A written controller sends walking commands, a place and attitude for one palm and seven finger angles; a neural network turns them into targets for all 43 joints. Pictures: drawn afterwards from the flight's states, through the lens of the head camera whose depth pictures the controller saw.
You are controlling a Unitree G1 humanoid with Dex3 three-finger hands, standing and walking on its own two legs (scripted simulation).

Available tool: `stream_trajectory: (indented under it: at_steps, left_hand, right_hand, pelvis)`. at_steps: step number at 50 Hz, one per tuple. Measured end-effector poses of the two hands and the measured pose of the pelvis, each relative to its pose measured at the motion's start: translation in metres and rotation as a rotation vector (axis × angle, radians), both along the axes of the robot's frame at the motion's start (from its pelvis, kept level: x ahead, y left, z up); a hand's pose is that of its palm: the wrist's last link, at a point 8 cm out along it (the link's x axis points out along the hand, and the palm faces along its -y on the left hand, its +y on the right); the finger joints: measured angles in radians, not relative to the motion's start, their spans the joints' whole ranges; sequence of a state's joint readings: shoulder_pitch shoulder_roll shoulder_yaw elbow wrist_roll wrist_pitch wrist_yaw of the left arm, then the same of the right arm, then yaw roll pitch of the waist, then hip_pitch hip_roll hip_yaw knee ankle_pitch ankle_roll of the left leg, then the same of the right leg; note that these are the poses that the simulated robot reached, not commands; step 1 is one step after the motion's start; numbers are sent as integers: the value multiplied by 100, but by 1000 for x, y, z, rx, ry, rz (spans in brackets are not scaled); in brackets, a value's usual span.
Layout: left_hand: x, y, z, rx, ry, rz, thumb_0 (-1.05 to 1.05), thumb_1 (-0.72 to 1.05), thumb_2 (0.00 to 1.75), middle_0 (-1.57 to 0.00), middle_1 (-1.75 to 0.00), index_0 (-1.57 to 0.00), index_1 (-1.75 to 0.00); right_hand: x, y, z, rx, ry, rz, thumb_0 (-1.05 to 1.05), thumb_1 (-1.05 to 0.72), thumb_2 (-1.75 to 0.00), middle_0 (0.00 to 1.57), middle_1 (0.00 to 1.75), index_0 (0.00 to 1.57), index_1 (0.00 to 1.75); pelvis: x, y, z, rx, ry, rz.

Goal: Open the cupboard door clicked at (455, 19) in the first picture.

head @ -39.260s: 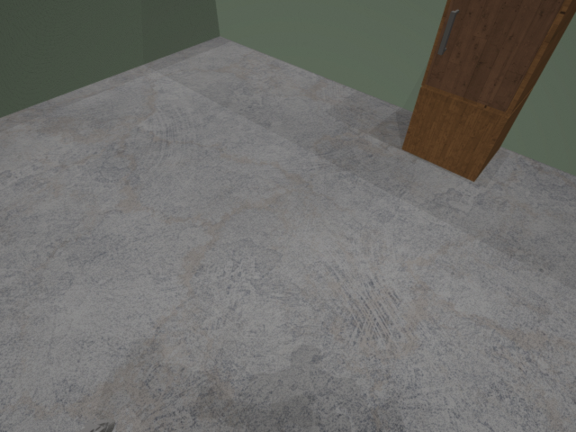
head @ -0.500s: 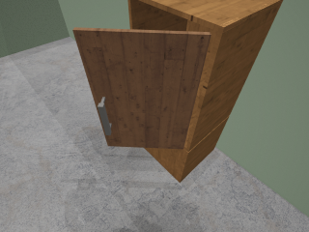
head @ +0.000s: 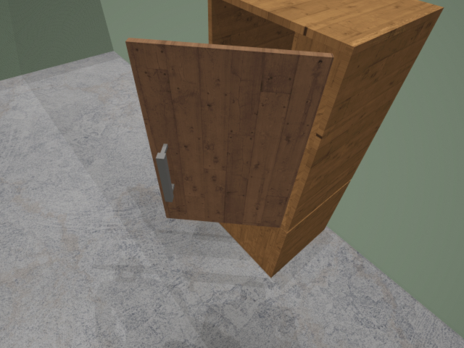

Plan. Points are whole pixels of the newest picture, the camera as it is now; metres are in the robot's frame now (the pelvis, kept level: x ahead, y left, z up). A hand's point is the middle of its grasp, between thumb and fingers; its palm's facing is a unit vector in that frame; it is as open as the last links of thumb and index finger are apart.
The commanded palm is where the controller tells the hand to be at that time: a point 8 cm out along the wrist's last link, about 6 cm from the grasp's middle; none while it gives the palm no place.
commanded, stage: come to a stop and stand still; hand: left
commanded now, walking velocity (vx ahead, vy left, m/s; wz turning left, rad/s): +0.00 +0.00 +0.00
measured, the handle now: (167, 174) +0.55 +0.20 -0.09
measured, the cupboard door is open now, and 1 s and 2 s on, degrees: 45 45 45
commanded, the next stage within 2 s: look again from close up in 0.04 s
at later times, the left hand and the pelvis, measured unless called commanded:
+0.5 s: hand out of the picture -0.02 +0.18 -0.18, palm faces +0.01 -0.99 -0.17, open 7.4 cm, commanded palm none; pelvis -0.01 +0.01 +0.01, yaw +0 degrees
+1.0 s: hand (112, 307) +0.19 +0.21 -0.02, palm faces +0.20 -0.98 -0.06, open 7.6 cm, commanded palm +0.11 +0.25 -0.07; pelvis -0.03 +0.02 -0.03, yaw +4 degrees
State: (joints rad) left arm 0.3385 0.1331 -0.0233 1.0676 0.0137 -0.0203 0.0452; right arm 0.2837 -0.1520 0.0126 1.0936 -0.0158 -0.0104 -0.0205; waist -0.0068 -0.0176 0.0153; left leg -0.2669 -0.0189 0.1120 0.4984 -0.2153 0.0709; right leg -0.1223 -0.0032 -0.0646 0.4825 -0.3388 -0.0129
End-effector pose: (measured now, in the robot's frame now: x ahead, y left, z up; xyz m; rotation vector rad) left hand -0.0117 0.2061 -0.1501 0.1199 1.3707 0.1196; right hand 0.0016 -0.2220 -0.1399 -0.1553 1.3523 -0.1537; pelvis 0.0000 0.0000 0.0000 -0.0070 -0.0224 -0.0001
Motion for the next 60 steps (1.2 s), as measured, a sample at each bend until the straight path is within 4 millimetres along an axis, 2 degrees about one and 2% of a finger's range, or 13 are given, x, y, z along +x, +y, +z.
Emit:
stream_trajectory:
  at_steps: [8,14,34,40,41,44,47,49,51,53,55,57,60]
  left_hand:
    - [-4,7,0,1,-1,1,1,90,90,-20,-30,-20,-30]
    - [-8,14,0,5,6,2,1,91,90,-20,-30,-19,-30]
    - [-16,29,2,6,42,-1,1,91,90,-20,-30,-19,-30]
    - [-15,31,1,6,44,-10,1,91,90,-20,-30,-19,-30]
    - [-4,32,6,4,-4,36,1,90,90,-20,-30,-20,-30]
    - [59,50,54,87,-408,99,3,92,89,-20,-30,-20,-31]
    - [123,55,108,99,-816,96,3,89,88,-20,-32,-20,-32]
    - [157,54,131,71,-1053,63,2,86,87,-20,-34,-20,-34]
    - [179,49,141,9,-1248,18,2,82,85,-20,-36,-20,-36]
    - [187,40,137,-66,-1388,-71,1,78,84,-20,-39,-20,-39]
    - [185,32,120,-127,-1424,-160,1,74,82,-21,-41,-20,-42]
    - [173,29,95,-173,-1369,-176,1,69,80,-21,-44,-21,-44]
    - [148,33,65,-172,-1250,-93,1,61,77,-22,-48,-22,-49]
  right_hand:
    - [16,-5,8,-22,-43,18,1,-92,-90,20,29,20,30]
    - [20,-4,11,-26,-51,28,1,-91,-90,20,29,20,30]
    - [4,10,11,-22,6,14,0,-91,-90,20,29,20,30]
    - [2,15,11,-22,11,11,0,-91,-90,20,29,20,30]
    - [5,14,12,-26,-23,5,1,-91,-90,20,29,20,30]
    - [25,12,20,-42,-232,23,1,-91,-90,20,30,20,30]
    - [55,7,22,-42,-411,76,1,-91,-90,20,30,20,30]
    - [77,1,19,-47,-503,120,1,-91,-90,20,30,20,30]
    - [100,-7,16,-61,-580,147,1,-91,-90,20,30,20,30]
    - [122,-14,15,-76,-657,164,1,-91,-90,20,30,20,30]
    - [144,-20,16,-89,-730,179,1,-91,-90,20,30,20,30]
    - [163,-23,18,-100,-786,193,1,-91,-90,20,30,20,30]
    - [187,-22,19,-113,-827,229,1,-91,-90,20,29,20,30]
  pelvis:
    - [-2,1,2,-1,-2,0]
    - [-4,4,4,-2,-1,1]
    - [-4,16,6,-2,8,-1]
    - [-4,21,5,-7,12,-2]
    - [-5,21,4,-10,13,6]
    - [-9,22,0,7,30,22]
    - [-17,21,-10,17,50,58]
    - [-23,21,-22,9,85,79]
    - [-27,18,-37,1,138,69]
    - [-31,14,-55,-6,183,53]
    - [-33,10,-72,-12,212,44]
    - [-33,6,-86,-15,233,41]
    - [-30,0,-98,-25,255,45]
